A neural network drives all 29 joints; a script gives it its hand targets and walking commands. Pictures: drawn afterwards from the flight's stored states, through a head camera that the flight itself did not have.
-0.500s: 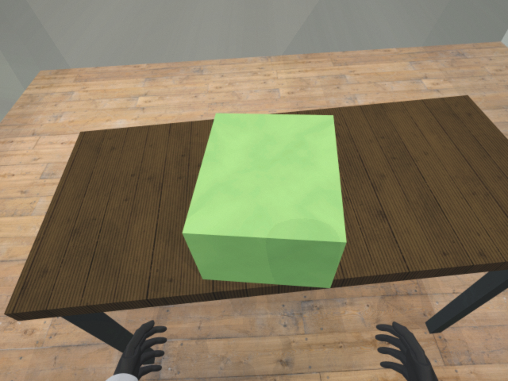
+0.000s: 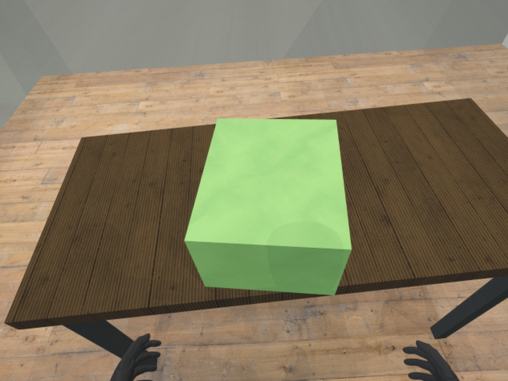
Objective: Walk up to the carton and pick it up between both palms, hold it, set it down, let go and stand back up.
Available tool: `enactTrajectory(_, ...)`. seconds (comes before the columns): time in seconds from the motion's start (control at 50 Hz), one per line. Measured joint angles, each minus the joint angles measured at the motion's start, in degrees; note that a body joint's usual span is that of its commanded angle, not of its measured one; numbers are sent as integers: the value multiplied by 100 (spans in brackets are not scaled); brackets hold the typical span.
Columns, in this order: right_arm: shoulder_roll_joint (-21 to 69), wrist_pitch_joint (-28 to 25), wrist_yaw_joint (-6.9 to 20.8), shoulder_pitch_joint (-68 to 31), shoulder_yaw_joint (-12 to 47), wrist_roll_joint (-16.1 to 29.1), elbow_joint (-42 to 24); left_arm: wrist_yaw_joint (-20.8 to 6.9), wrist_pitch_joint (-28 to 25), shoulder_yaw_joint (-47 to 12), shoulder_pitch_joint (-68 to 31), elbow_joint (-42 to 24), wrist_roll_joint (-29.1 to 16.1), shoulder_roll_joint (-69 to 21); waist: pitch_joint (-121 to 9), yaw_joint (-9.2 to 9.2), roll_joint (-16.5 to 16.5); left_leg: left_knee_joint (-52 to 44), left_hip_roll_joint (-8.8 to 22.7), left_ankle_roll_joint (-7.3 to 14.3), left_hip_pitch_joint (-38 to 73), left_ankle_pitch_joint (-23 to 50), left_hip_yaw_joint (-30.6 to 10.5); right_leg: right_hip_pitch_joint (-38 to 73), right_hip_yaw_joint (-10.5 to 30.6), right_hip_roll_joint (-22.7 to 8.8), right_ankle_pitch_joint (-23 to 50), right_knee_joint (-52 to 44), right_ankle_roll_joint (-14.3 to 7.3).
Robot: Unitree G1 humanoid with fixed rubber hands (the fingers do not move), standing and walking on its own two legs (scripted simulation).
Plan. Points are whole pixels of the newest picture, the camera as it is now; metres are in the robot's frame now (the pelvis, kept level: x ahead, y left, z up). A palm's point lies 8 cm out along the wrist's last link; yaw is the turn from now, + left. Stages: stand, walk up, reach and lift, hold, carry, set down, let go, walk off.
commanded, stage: stand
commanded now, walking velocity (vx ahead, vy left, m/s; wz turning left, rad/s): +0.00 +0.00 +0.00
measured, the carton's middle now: (272, 201) +0.43 +0.01 -0.01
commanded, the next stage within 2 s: none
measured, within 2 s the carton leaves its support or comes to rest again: neither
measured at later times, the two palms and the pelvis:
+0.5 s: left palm out of the picture +0.09 +0.26 -0.10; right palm out of the picture +0.11 -0.26 -0.10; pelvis -0.01 +0.00 +0.00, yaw +0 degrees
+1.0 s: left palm out of the picture +0.06 +0.27 -0.11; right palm out of the picture +0.09 -0.26 -0.10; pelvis -0.02 +0.00 +0.00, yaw +0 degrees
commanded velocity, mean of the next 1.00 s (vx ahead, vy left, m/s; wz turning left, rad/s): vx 0.00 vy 0.00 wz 0.00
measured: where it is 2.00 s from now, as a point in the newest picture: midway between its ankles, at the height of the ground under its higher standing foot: outside the picture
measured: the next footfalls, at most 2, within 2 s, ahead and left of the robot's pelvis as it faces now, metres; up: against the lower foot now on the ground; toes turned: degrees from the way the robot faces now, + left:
none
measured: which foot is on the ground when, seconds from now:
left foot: down 0.00-1.00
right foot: down 0.00-1.00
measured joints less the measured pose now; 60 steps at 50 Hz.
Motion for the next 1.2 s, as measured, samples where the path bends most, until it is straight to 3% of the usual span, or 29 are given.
enactTrajectory(0.6,-102,146,-31,0,1,0,262,-77,-122,-1,8,1059,-39,190,-154,-19,-24,75,1,25,0,41,0,26,-3,0,66,21,0)
enactTrajectory(1.2,-109,147,-36,0,1,0,640,-74,-168,-1,7,1405,-80,202,-156,-26,-23,-22,1,32,31,164,0,11,-5,0,138,21,1)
